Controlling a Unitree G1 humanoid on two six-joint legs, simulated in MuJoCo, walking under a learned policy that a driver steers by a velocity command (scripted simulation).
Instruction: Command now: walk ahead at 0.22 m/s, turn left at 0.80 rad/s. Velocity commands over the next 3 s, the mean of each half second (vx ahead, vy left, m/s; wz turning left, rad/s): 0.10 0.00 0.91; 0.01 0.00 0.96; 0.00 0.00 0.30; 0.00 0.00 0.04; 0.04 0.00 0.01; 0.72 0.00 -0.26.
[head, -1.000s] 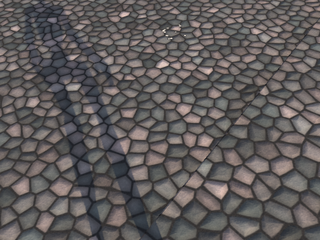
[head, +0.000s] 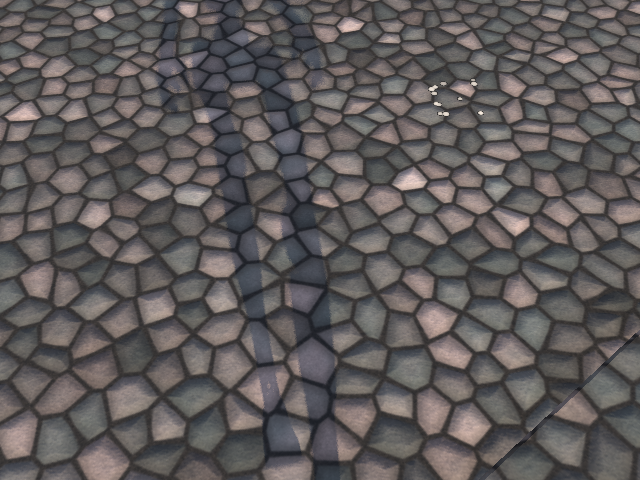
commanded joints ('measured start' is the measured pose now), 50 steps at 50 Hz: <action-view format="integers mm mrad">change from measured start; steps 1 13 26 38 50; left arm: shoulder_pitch -228 -348 -235 -76 -81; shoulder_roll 164 88 206 223 229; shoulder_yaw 41 -22 6 43 47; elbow -148 -297 -280 -217 -240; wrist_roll -24 48 34 52 24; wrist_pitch -13 115 69 85 138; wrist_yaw -4 5 -1 -21 6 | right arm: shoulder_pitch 408 144 111 -93 -52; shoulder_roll -108 -202 -211 -112 -214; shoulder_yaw -52 -73 -84 -24 -51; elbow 38 -90 -170 -224 -188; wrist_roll -12 35 6 42 18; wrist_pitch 27 21 70 116 59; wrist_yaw -32 -61 -47 26 -23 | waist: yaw -227 -44 -57 27 -8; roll -134 -56 -196 -216 128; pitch -235 -211 -200 -190 -127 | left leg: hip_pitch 570 400 -5 133 444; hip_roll -71 51 -124 -9 210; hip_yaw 31 -553 -252 -78 -454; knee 11 -413 431 156 -461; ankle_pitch -97 132 -716 -585 90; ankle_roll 69 107 -122 -122 174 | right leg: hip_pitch -265 -471 -15 -8 -518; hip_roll -226 39 -421 -281 -77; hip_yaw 43 349 698 245 303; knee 356 426 -188 -166 558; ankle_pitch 1042 212 974 710 -4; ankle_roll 3 79 -275 -134 129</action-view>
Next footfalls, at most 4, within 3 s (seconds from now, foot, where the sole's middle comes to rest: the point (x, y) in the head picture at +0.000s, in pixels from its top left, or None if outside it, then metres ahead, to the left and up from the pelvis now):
0.04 left None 0.17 0.03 -0.76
0.46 right None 0.24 -0.14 -0.76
0.92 left None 0.04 -0.02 -0.76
1.44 right None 0.17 -0.12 -0.76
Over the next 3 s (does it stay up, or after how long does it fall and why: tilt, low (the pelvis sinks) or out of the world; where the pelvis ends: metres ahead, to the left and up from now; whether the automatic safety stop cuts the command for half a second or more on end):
stays up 0.11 0.09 0.01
